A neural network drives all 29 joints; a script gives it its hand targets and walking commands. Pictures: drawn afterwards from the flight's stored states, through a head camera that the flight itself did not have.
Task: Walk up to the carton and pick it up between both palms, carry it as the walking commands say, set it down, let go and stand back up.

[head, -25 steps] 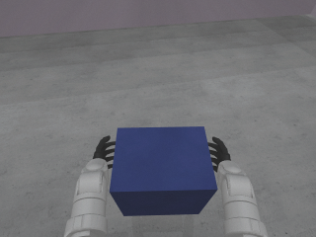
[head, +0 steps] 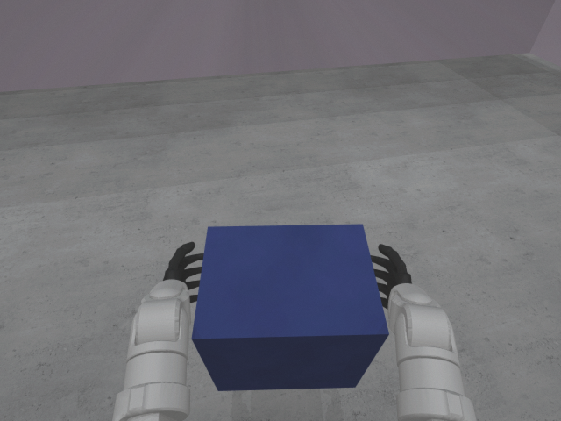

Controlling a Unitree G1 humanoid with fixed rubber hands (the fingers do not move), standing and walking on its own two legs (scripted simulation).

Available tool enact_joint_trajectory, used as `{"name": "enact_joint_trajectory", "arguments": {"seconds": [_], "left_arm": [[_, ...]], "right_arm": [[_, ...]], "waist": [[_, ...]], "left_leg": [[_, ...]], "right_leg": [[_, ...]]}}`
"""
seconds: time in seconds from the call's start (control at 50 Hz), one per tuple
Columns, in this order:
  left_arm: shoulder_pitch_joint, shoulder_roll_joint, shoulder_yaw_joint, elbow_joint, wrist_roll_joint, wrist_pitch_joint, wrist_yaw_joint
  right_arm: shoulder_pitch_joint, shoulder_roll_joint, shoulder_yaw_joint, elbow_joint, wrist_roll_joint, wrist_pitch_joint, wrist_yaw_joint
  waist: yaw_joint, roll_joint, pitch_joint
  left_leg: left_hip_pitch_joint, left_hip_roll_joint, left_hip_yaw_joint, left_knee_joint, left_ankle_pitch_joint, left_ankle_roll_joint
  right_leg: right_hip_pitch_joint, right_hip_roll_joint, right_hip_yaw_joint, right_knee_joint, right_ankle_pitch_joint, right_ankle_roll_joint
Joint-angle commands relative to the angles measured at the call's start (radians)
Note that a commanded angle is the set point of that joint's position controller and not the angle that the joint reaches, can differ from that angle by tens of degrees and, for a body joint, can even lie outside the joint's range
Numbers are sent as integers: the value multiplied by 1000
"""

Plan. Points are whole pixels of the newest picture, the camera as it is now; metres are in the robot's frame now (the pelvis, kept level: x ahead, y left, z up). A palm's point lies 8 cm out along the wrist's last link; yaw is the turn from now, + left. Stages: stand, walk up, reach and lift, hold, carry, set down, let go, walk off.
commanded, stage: reach and lift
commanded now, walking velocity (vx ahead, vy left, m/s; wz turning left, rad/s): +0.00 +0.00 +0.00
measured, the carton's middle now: (286, 312) +0.29 +0.00 -0.02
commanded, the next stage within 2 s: hold in 0.86 s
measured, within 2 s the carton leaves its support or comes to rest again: neither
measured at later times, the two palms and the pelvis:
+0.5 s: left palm (176, 291) +0.29 +0.17 +0.04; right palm (398, 298) +0.28 -0.16 +0.05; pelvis +0.00 +0.01 +0.00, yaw +0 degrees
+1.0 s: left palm (176, 298) +0.27 +0.17 +0.04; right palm (401, 304) +0.27 -0.16 +0.05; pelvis +0.00 +0.00 +0.00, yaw +0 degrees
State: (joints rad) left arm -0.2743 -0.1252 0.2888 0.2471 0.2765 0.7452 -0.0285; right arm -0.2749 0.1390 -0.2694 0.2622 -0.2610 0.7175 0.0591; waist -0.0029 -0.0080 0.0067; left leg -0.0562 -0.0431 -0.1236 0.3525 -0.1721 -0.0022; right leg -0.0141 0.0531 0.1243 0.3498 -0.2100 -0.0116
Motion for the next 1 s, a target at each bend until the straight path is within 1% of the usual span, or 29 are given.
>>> {"name": "enact_joint_trajectory", "arguments": {"seconds": [0.0, 0.4, 0.64, 0.8, 0.98], "left_arm": [[-529, -875, -588, -39, -254, -30, -227], [-483, -878, -625, -75, -263, -30, -217], [-423, -860, -651, -128, -270, -24, -212], [-398, -837, -660, -156, -271, -21, -213], [-415, -824, -653, -150, -269, -23, -220]], "right_arm": [[-518, 859, 557, -26, 227, -16, 191], [-466, 823, 572, -80, 226, -13, 192], [-405, 819, 596, -128, 233, -4, 189], [-377, 821, 606, -147, 236, 1, 183], [-386, 834, 602, -134, 237, 1, 179]], "waist": [[-4, 9, -207], [-10, 13, -222], [-9, 10, -219], [-7, 3, -204], [-5, -1, -192]], "left_leg": [[91, -40, 59, -34, 145, -5], [108, -41, 47, -42, 180, -11], [123, -43, 44, -49, 212, -10], [116, -46, 47, -52, 188, -6], [97, -46, 51, -49, 135, 0]], "right_leg": [[-35, 21, -43, -68, 156, 10], [-48, 32, -50, -68, 166, 7], [-45, 32, -51, -73, 194, 8], [-47, 29, -50, -79, 186, 10], [-55, 23, -48, -80, 146, 13]]}}
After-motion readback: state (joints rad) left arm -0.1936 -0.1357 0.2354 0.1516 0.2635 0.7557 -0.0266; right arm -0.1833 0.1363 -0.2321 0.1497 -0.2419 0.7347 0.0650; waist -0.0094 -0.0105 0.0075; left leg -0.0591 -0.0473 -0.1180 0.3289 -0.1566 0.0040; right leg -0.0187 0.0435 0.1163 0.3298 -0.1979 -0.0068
